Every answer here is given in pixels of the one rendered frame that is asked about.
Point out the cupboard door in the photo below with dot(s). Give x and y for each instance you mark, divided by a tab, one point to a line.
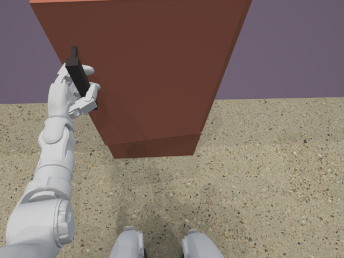
157	61

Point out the left robot forearm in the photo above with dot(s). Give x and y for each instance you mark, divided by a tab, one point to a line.
54	171

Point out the robot left upper arm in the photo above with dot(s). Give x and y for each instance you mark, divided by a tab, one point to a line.
39	229

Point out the robot left hand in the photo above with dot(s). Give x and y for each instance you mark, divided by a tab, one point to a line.
61	96

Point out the robot thigh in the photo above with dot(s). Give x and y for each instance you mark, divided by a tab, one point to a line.
129	244
198	245

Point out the handle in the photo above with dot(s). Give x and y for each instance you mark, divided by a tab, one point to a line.
77	74

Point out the right robot thigh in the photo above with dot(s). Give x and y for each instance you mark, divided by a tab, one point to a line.
198	245

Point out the left robot thigh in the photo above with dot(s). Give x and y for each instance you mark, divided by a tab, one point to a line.
129	244

